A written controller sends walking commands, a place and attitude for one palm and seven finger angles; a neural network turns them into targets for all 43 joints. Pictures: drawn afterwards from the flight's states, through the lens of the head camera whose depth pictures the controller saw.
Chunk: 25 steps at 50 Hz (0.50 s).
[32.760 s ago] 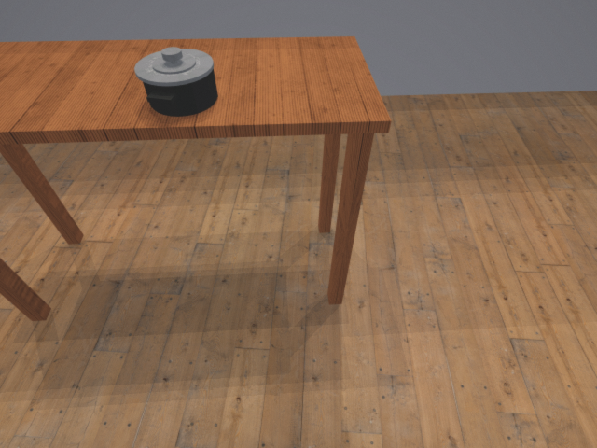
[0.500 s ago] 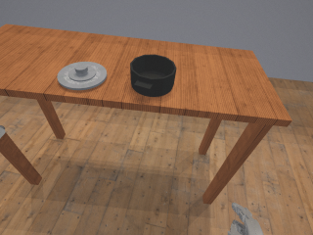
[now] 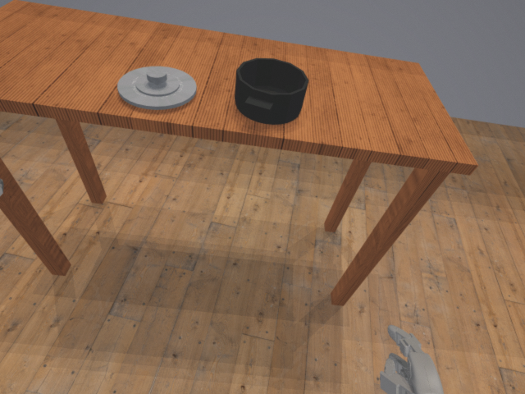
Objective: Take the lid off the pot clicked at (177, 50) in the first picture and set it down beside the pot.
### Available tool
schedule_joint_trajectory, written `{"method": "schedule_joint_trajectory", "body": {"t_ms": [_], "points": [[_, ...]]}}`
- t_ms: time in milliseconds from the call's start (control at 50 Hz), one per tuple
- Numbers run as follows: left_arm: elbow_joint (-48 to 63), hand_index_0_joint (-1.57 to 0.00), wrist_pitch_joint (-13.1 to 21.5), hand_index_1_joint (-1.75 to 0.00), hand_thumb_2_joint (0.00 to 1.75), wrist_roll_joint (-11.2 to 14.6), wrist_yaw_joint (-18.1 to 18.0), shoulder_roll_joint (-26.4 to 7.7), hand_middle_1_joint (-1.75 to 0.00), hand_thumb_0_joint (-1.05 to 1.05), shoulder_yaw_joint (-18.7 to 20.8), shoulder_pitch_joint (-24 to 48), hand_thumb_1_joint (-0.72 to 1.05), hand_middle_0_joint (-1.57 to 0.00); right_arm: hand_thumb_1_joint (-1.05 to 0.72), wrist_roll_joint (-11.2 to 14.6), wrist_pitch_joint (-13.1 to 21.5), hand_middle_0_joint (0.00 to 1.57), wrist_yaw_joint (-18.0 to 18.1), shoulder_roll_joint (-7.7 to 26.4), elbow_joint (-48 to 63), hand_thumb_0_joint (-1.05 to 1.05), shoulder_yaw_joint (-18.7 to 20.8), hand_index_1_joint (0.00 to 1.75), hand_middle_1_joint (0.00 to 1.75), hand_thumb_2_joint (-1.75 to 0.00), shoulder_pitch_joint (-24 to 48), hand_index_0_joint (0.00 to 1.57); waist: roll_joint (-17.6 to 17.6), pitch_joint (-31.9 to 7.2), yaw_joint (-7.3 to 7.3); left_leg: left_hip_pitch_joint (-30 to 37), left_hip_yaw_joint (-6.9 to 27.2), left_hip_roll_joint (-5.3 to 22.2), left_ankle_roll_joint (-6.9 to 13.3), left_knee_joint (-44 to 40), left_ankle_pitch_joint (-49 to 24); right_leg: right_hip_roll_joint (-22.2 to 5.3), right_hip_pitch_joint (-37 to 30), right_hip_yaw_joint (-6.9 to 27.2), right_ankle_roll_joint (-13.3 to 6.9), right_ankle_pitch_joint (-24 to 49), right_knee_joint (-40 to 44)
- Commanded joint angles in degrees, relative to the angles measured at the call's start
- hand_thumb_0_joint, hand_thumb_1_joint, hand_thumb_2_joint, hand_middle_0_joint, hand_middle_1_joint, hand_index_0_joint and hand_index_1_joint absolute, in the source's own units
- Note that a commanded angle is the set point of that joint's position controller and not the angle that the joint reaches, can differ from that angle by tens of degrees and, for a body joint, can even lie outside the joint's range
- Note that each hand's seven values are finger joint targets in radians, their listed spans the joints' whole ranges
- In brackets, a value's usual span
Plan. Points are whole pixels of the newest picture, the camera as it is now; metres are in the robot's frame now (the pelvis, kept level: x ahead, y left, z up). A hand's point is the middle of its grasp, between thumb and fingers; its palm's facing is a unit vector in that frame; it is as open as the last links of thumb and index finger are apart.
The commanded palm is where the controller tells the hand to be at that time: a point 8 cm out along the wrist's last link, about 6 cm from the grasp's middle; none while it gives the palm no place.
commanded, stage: stop stepping back and stand still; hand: left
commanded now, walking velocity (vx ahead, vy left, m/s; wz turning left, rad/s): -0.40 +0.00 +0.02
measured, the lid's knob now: (156, 75) +0.69 +0.26 +0.11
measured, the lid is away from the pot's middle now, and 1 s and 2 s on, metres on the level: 0.25 0.25 0.25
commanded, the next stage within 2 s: none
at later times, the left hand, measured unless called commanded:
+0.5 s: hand out of the picture +0.00 +0.33 +0.33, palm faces +0.65 -0.75 -0.14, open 7.4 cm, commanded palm -0.04 +0.34 +0.29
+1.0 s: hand out of the picture +0.07 +0.38 +0.08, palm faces +0.34 -0.82 -0.46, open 7.4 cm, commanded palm none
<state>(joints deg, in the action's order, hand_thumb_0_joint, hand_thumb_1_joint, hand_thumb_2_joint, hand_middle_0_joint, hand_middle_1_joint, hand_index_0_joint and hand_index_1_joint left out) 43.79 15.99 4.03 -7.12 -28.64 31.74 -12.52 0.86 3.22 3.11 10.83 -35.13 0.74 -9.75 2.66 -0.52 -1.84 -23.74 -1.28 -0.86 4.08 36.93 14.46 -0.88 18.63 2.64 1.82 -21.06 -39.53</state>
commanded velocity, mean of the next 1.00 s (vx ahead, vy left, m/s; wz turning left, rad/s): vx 0.17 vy -0.10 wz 0.00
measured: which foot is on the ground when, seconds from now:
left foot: down 0.00-0.32, up 0.34-0.56, down 0.58-1.00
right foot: up 0.00-0.34, down 0.36-0.56, up 0.58-0.84, down 0.86-1.00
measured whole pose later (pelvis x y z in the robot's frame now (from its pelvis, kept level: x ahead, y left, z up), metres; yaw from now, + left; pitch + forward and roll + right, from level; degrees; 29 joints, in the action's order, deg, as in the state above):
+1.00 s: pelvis -0.16 +0.12 -0.02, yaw +7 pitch +2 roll -1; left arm -0.8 0.4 -0.7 -2.0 -19.3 12.9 -12.7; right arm 1.4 -0.5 -1.5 17.2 -40.7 1.3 -16.0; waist -7.0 -6.8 -1.5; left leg -22.9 -5.6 4.0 0.8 47.2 27.5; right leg -6.8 22.0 -7.3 2.4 -25.3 -45.8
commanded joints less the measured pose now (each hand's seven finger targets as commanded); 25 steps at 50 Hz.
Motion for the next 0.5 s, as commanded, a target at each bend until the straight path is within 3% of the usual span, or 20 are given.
{"method": "schedule_joint_trajectory", "body": {"t_ms": [0, 20, 40, 60, 80, 100, 120, 160, 200, 240, 260, 280, 300, 320, 340, 360, 400, 420, 440, 480], "points": [[10.2, -0.20, 1.9, -0.30, 0.90, 2.9, 0.3, -11.0, -0.30, 0.00, 8.1, -2.4, 0.90, -0.20, -0.90, -1.7, 4.6, 0.20, -2.0, 8.1, 9.4, 0.00, 4.0, 0.30, 0.30, -0.90, 2.1, 0.20, -15.2, -14.4, 1.21, 15.2, 19.7, 20.9, 2.7, -16.1, -47.6, 4.7, 8.7, 3.1, -1.7, -14.7, -22.6], [13.8, -0.20, 2.0, -0.30, 0.90, 4.1, 0.4, -10.8, -0.30, 0.00, 8.3, -5.1, 0.90, -0.20, -0.90, -1.6, 4.7, 0.20, -2.1, 8.0, 9.8, 0.00, 3.9, 0.30, 0.30, -0.90, 2.3, 0.20, -15.2, -16.9, 1.23, 15.8, 19.3, 20.4, 2.2, -16.5, -46.1, 5.5, 7.8, 3.3, -1.4, -14.6, -22.8], [-43.5, -0.20, -10.8, -0.30, 0.90, -2.6, 5.9, 14.6, -0.30, 0.00, -21.7, -10.2, 0.90, -0.20, -0.90, -1.2, 6.3, 0.20, -2.4, 16.5, -5.1, 0.00, 6.0, 0.30, 0.30, -0.90, -4.7, 0.20, -17.8, -12.5, -4.91, 16.7, 20.0, 18.9, 2.7, -0.1, -70.9, 2.9, 19.4, 5.7, 0.8, -7.8, -30.0], [38.1, -0.20, -3.0, -0.30, 0.90, 2.7, 1.8, -13.9, -0.30, 0.00, 5.6, 6.9, 0.90, -0.20, -0.90, 1.9, 4.3, 0.20, -4.9, 6.6, 14.1, 0.00, 5.4, 0.30, 0.30, -0.90, 5.0, 0.20, -5.6, -24.1, 1.93, 22.2, 9.7, 18.2, -0.7, -16.8, -38.1, 7.4, 6.9, 3.3, 1.2, -8.6, -26.9], [27.1, -0.20, -0.5, -0.30, 0.90, 3.6, -0.2, -19.6, -0.30, 0.00, 16.0, -5.5, 0.90, -0.20, -0.90, 1.3, 4.2, 0.20, -2.9, 8.8, 12.6, 0.00, 5.2, 0.30, 0.30, -0.90, 1.9, 0.20, -12.4, -21.1, -0.06, 18.9, 12.8, 17.1, 0.7, -16.8, -22.0, 5.6, 10.1, 1.0, 0.0, -5.9, -26.8], [32.1, -0.20, 0.4, -0.30, 0.90, 3.4, 0.1, -15.4, -0.30, 0.00, 11.4, -13.0, 0.90, -0.20, -0.90, 0.9, 4.5, 0.20, -2.9, 8.0, 15.4, 0.00, 4.8, 0.30, 0.30, -0.90, 1.9, 0.20, -6.8, -22.4, 1.69, 14.0, 14.5, 15.2, -0.3, -18.7, -1.5, 5.9, 8.9, -1.0, -0.4, -5.6, -25.6], [31.7, -0.20, -1.8, -0.30, 0.90, 4.2, -0.9, -18.4, -0.30, 0.00, 15.1, -21.8, 0.90, -0.20, -0.90, 1.2, 3.9, 0.20, -3.6, 7.6, 16.9, 0.00, 3.8, 0.30, 0.30, -0.90, 3.2, 0.20, -11.8, -19.8, 2.05, 12.5, 16.0, 14.7, -1.5, -26.1, 11.7, 5.6, 9.6, -2.8, -0.2, -2.9, -23.9], [37.0, -0.20, -3.2, -0.30, 0.90, 3.6, -2.1, -14.9, -0.30, 0.00, 11.7, -20.4, 0.90, -0.20, -0.90, 0.2, 3.3, 0.20, -3.8, 5.4, 13.3, 0.00, 2.1, 0.30, 0.30, -0.90, 6.6, 0.20, -22.8, -16.2, 1.98, 4.3, 13.5, 12.3, -7.8, -34.4, 28.4, 6.9, 2.5, -6.9, -1.1, -3.5, -18.1], [29.1, -0.20, -4.0, -0.30, 0.90, 3.1, -3.3, -14.7, -0.30, 0.00, 11.8, -22.1, 0.90, -0.20, -0.90, -0.8, 3.8, 0.20, -2.8, 4.7, 10.4, 0.00, 1.7, 0.30, 0.30, -0.90, 6.5, 0.20, -29.1, -13.5, 2.84, -1.3, 9.1, 11.1, -12.1, -37.5, 29.0, 7.9, -8.2, -10.4, -3.5, -7.7, -7.6], [4.2, -0.20, -4.5, -0.30, 0.90, 2.5, -3.9, -14.6, -0.30, 0.00, 10.9, -14.8, 0.90, -0.20, -0.90, -1.8, 3.3, 0.20, -1.6, 4.1, 8.1, 0.00, 1.9, 0.30, 0.30, -0.90, 3.6, 0.20, -28.4, -12.1, 2.03, -1.2, 5.4, 8.5, -14.0, -35.2, 24.0, 10.1, -16.7, -13.4, -5.5, -13.2, 7.6], [-5.1, -0.20, -4.9, -0.30, 0.90, 2.1, -4.1, -14.7, -0.30, 0.00, 10.5, -9.6, 0.90, -0.20, -0.90, -1.6, 2.7, 0.20, -1.0, 4.5, 7.6, 0.00, 2.3, 0.30, 0.30, -0.90, 2.7, 0.20, -22.7, -10.9, 2.23, 0.9, 1.9, 5.6, -15.3, -27.9, 20.3, 9.4, -18.9, -13.8, -7.2, -11.9, 19.1], [-4.8, -0.20, -4.5, -0.30, 0.90, 1.5, -3.7, -15.6, -0.30, 0.00, 9.8, -2.5, 0.90, -0.20, -0.90, -0.5, 2.0, 0.20, -0.3, 5.1, 7.7, 0.00, 2.5, 0.30, 0.30, -0.90, 1.4, 0.20, -7.2, -10.4, 1.95, 6.7, -6.4, -0.8, -14.4, -4.2, 15.5, 1.1, -13.2, -8.8, -10.7, -5.3, 30.3], [0.7, -0.20, -3.7, -0.30, 0.90, 0.9, -2.7, -17.0, -0.30, 0.00, 9.1, 1.7, 0.90, -0.20, -0.90, 0.6, 1.0, 0.20, 0.2, 6.4, 7.0, 0.00, 3.8, 0.30, 0.30, -0.90, -0.1, 0.20, 16.5, -6.3, 1.37, 11.0, -1.3, -2.3, -10.3, 34.6, 17.0, -13.4, 5.6, 0.2, -14.4, 10.2, 30.9], [3.5, -0.20, -4.2, -0.30, 0.90, 0.5, -2.1, -13.9, -0.30, 0.00, 6.8, 3.6, 0.90, -0.20, -0.90, 1.2, 0.7, 0.20, 0.1, 7.0, 4.8, 0.00, 3.5, 0.30, 0.30, -0.90, -0.3, 0.20, 12.1, -3.8, -2.03, 0.8, 6.4, -0.9, -5.8, 52.7, 18.5, -18.6, 13.9, 2.5, -17.1, 13.8, 26.8], [3.7, -0.20, -5.6, -0.30, 0.90, 0.6, -1.5, -17.6, -0.30, 0.00, 10.3, 7.2, 0.90, -0.20, -0.90, 2.1, 0.0, 0.20, -0.7, 8.6, 6.6, 0.00, 3.0, 0.30, 0.30, -0.90, 1.2, 0.20, 8.2, -3.0, -1.75, -7.0, 10.7, -0.3, -4.8, 63.4, 14.2, -21.7, 15.6, 6.8, -18.7, 11.3, 25.2], [0.3, -0.20, -5.0, -0.30, 0.90, 1.4, -1.1, -19.7, -0.30, 0.00, 11.4, 11.7, 0.90, -0.20, -0.90, 0.6, 0.4, 0.20, -2.0, 6.8, 8.2, 0.00, 1.1, 0.30, 0.30, -0.90, 2.5, 0.20, 4.9, -2.3, -2.45, -12.0, 9.9, 3.7, -4.7, 60.8, 10.3, -22.4, 10.4, 9.1, -16.4, 3.4, 26.4], [-4.2, -0.20, -4.2, -0.30, 0.90, 0.9, 0.8, -10.3, -0.30, 0.00, 1.1, 15.1, 0.90, -0.20, -0.90, 1.1, -0.7, 0.20, -1.3, 8.6, 10.0, 0.00, 2.8, 0.30, 0.30, -0.90, 7.9, 0.20, 12.8, 7.0, 0.17, -16.4, 3.7, 5.4, -4.5, 38.1, 6.8, -16.6, 6.0, 11.2, -13.9, -19.8, 33.2], [-3.4, -0.20, -4.8, -0.30, 0.90, 0.3, 1.1, -10.0, -0.30, 0.00, -0.3, 18.6, 0.90, -0.20, -0.90, 1.8, -0.9, 0.20, -0.5, 8.4, 11.0, 0.00, 2.6, 0.30, 0.30, -0.90, 10.7, 0.20, 10.0, 11.2, 0.41, -11.4, 4.2, 7.3, -3.9, 30.9, 11.2, -17.3, 11.0, 11.4, -13.8, -20.1, 32.9], [-9.0, -0.20, -5.2, -0.30, 0.90, 0.2, 0.5, -6.7, -0.30, 0.00, -2.9, 16.0, 0.90, -0.20, -0.90, 1.4, -0.5, 0.20, 0.8, 7.4, 10.0, 0.00, 1.7, 0.30, 0.30, -0.90, 11.4, 0.20, 1.3, 11.9, 1.13, -6.6, 0.7, 7.6, -2.9, 21.3, 15.3, -16.9, 10.5, 8.3, -14.4, -17.3, 30.0], [-7.2, -0.20, -5.8, -0.30, 0.90, 0.3, -0.8, -4.5, -0.30, 0.00, -6.0, 15.4, 0.90, -0.20, -0.90, 1.2, 0.7, 0.20, 1.4, 5.9, 9.1, 0.00, 0.9, 0.30, 0.30, -0.90, 8.5, 0.20, -4.6, 8.9, 0.95, 3.3, -5.4, 4.3, -2.3, 0.1, 14.5, -12.8, 6.0, 0.1, -12.4, -13.8, 23.3]]}}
